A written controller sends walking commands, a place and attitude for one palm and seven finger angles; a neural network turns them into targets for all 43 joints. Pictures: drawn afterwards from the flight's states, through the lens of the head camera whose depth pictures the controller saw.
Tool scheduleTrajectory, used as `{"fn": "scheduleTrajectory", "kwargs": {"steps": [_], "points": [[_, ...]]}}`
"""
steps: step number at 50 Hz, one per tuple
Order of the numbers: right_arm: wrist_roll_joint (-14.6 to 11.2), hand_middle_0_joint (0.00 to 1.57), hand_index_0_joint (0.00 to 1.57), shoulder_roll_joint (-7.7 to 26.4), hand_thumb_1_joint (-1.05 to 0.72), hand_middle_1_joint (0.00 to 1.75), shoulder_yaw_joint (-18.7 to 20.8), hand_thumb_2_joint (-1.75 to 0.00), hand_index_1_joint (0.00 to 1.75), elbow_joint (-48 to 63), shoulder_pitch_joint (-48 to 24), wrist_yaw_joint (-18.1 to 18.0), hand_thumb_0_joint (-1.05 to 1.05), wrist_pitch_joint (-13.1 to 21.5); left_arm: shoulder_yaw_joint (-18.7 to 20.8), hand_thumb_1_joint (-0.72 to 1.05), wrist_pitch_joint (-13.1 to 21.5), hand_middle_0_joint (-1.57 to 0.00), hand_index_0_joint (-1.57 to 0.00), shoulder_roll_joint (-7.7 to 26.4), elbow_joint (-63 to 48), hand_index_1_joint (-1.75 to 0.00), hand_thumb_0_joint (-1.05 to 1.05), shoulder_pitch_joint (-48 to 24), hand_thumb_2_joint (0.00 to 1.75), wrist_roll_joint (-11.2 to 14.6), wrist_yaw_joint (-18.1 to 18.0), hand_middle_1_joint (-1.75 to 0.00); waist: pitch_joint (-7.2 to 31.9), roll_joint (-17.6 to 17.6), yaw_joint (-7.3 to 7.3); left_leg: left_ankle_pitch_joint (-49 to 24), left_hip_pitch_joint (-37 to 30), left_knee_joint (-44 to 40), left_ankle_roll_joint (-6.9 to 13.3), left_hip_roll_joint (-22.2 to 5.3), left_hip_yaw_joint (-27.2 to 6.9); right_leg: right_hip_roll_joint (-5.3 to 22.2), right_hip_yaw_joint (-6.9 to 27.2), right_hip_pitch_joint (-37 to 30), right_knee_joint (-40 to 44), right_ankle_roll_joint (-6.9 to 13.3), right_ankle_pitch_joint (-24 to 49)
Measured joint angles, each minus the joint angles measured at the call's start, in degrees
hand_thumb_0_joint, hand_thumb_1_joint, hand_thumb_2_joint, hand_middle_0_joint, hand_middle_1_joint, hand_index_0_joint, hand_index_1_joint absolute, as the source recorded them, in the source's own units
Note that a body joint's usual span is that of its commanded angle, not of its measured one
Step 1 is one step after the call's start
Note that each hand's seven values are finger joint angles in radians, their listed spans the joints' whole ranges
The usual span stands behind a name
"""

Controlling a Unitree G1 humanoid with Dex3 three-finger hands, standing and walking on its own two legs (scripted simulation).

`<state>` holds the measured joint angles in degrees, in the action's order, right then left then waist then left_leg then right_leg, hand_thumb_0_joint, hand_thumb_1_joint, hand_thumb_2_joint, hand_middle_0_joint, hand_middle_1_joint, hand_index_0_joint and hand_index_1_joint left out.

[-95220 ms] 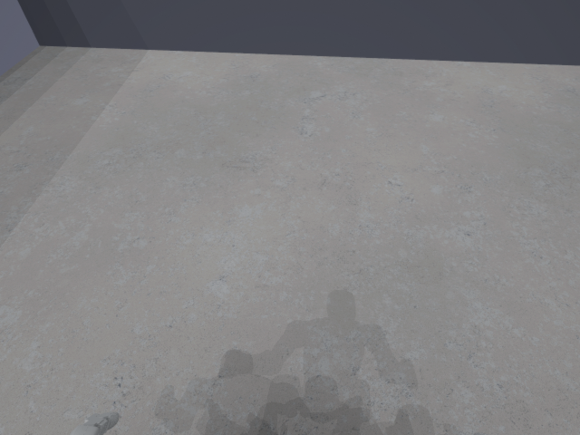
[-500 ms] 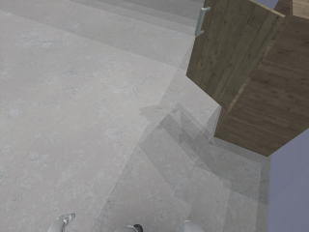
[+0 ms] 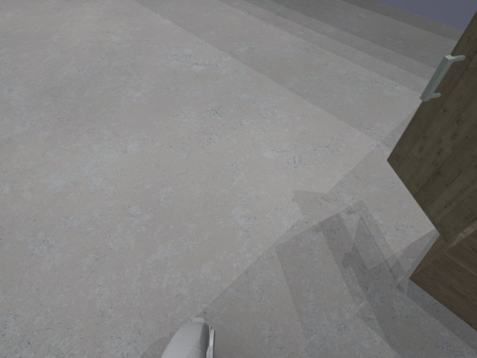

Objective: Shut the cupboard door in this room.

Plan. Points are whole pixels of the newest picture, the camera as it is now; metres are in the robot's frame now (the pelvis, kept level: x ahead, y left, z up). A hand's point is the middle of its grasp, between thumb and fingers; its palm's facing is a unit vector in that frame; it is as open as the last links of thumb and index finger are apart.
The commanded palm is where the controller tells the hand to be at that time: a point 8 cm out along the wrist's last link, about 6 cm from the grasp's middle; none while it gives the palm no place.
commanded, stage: walk to a spot facing it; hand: left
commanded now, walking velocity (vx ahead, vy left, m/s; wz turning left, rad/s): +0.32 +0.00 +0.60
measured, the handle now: (441, 78) +0.87 -0.54 -0.04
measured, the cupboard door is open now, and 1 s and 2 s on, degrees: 60 60 60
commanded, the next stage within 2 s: turn to face it in 1.04 s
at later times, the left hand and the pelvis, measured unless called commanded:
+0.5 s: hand (125, 290) +0.26 +0.27 -0.16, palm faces +0.24 -0.96 -0.15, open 7.4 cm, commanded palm none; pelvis +0.19 +0.06 +0.00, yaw +12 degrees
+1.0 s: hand (145, 231) +0.39 +0.26 -0.16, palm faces +0.45 -0.86 -0.23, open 7.2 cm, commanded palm none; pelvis +0.43 +0.06 +0.00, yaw +26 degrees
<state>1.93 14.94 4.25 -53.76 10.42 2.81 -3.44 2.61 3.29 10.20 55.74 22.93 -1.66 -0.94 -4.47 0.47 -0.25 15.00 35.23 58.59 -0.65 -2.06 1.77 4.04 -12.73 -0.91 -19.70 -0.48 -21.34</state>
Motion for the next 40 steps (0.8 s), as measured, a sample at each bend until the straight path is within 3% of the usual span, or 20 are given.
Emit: {"fn": "scheduleTrajectory", "kwargs": {"steps": [5, 7, 8, 11, 13, 18, 23, 28, 34, 36, 37, 40], "points": [[-0.06, 0.19, 0.19, -1.10, -0.91, 0.30, -1.47, -0.90, 0.30, 1.15, -5.29, 0.37, 0.01, 0.87, -0.17, 0.90, -0.18, -0.20, -0.20, -0.10, 1.81, -0.30, 0.00, 3.88, 0.90, -0.09, 0.20, -0.30, -2.26, -1.50, -2.37, 2.47, -4.39, -14.39, 2.73, 1.25, 4.64, 1.72, -4.16, -3.21, -2.70, -2.01, -4.79], [0.00, 0.19, 0.20, -1.25, -0.91, 0.30, -1.93, -0.90, 0.30, 2.69, -6.59, 0.32, 0.01, 2.24, -0.21, 0.90, -0.62, -0.20, -0.20, 0.08, 2.88, -0.30, 0.00, 5.54, 0.90, 0.16, 0.57, -0.30, -2.56, -2.05, -2.39, 2.20, -8.39, -20.05, 4.52, 3.14, 6.41, 3.60, -5.18, -2.28, -9.86, -2.67, -7.90], [0.16, 0.19, 0.20, -1.08, -0.91, 0.30, -2.06, -0.90, 0.30, 3.61, -6.81, 0.22, 0.01, 3.15, -0.19, 0.90, -1.01, -0.20, -0.20, 0.04, 3.39, -0.30, 0.00, 6.33, 0.90, 0.43, 0.91, -0.30, -2.31, -1.70, -1.98, -1.72, -9.80, -21.84, 6.00, 3.46, 6.46, 4.69, -4.95, 0.24, -17.71, -2.45, -8.84], [-0.39, 0.20, 0.20, -1.39, -0.91, 0.30, -2.30, -0.90, 0.30, 4.61, -6.55, -0.83, 0.01, 5.08, 0.08, 0.90, -3.52, -0.20, -0.20, 0.92, 3.71, -0.30, 0.01, 3.97, 0.90, 0.90, 1.44, -0.30, -2.79, -2.18, -2.08, 0.48, -10.86, -17.84, 7.74, 4.80, 5.87, 4.32, 4.94, 13.24, -46.26, -1.46, -8.28], [-0.46, 0.20, 0.20, -1.87, -0.91, 0.30, -2.68, -0.90, 0.30, 4.11, -5.09, -1.62, 0.01, 5.31, 0.76, 0.91, -3.82, -0.20, -0.20, 1.40, 2.74, -0.30, 0.01, 1.20, 0.90, 0.58, 1.37, -0.30, -2.23, -2.56, -2.32, 1.80, -13.98, -20.32, 7.54, 5.50, 5.21, 3.97, 8.25, 20.70, -53.11, -1.05, -4.41], [-0.61, 0.20, 0.20, -3.59, -0.91, 0.30, -3.31, -0.90, 0.30, 1.01, -0.02, -2.70, 0.01, 6.03, 1.55, 0.91, -2.94, -0.19, -0.20, 1.66, -1.51, -0.30, 0.01, -6.02, 0.90, -0.23, 1.79, -0.30, -0.38, -2.84, -1.74, -0.18, -22.04, -29.83, 7.39, 6.79, 2.60, 4.76, 11.62, 32.55, -47.64, -1.92, 5.26], [-1.06, 0.20, 0.20, -5.48, -0.91, 0.30, -3.31, -0.90, 0.30, -2.31, 6.00, -3.05, 0.01, 6.46, 1.60, 0.91, -3.01, -0.19, -0.20, 1.36, -3.65, -0.30, 0.00, -11.18, 0.90, -0.10, 2.33, -0.30, 1.76, -2.99, -0.06, -0.67, -28.97, -37.50, 7.10, 7.34, 0.27, 4.38, 12.76, 37.71, -40.31, -2.85, 13.84], [-1.08, 0.20, 0.20, -6.84, -0.91, 0.30, -3.26, -0.90, 0.30, -5.29, 11.82, -3.61, 0.01, 7.08, 1.29, 0.91, -3.00, -0.19, -0.20, 1.24, -3.91, -0.30, 0.00, -14.80, 0.90, 0.17, 2.57, -0.30, 2.39, -3.23, 2.05, 0.88, -34.49, -41.98, 6.50, 7.65, -1.36, 2.90, 11.96, 37.43, -31.98, -2.41, 17.74], [-0.55, 0.20, 0.20, -7.50, -0.91, 0.30, -3.08, -0.90, 0.30, -8.80, 17.82, -4.43, 0.01, 7.17, 0.44, 0.91, -2.51, -0.19, -0.20, 0.51, -4.07, -0.30, 0.01, -18.31, 0.90, 0.52, 2.52, -0.30, 1.34, -2.47, 4.80, 6.62, -39.19, -41.52, 5.13, 7.52, -3.56, -0.41, 10.35, 31.40, -19.83, 0.65, 13.36], [-0.75, 0.20, 0.20, -7.64, -0.91, 0.30, -2.97, -0.90, 0.30, -10.25, 19.63, -4.49, 0.01, 6.91, -0.03, 0.91, -1.44, -0.19, -0.20, 0.12, -4.66, -0.30, 0.01, -18.77, 0.90, 0.53, 2.47, -0.30, 0.90, -1.75, 5.11, 10.42, -39.08, -36.84, 4.47, 7.01, -4.70, -2.01, 9.91, 26.88, -14.42, 1.86, 13.04], [-1.04, 0.20, 0.20, -7.55, -0.91, 0.30, -2.81, -0.90, 0.30, -11.23, 19.58, -4.32, 0.01, 6.55, -0.07, 0.91, -0.56, -0.19, -0.20, -0.42, -4.67, -0.30, 0.01, -19.07, 0.90, 0.34, 2.23, -0.30, 0.23, -0.73, 4.77, 12.31, -36.93, -30.31, 4.31, 6.26, -5.06, -2.76, 9.25, 25.83, -14.72, 2.11, 11.28], [-1.48, 0.20, 0.20, -7.69, -0.91, 0.30, -2.32, -0.90, 0.30, -11.84, 18.08, -3.88, 0.01, 5.68, -0.35, 0.91, 0.95, -0.20, -0.20, -1.10, -4.52, -0.30, 0.00, -17.83, 0.90, 0.38, 1.73, -0.30, -1.00, -0.43, 4.37, 13.61, -24.90, -0.21, 4.20, 6.18, -4.87, -2.47, 6.84, 22.21, -15.74, 3.19, 7.18]]}}
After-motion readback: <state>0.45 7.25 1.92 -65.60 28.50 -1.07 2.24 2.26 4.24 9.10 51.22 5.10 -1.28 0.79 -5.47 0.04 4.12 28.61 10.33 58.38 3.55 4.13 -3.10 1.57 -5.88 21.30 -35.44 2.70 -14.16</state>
